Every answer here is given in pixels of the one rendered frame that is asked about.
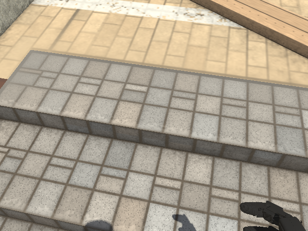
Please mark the robot right hand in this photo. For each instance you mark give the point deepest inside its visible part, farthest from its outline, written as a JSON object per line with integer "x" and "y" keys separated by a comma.
{"x": 273, "y": 214}

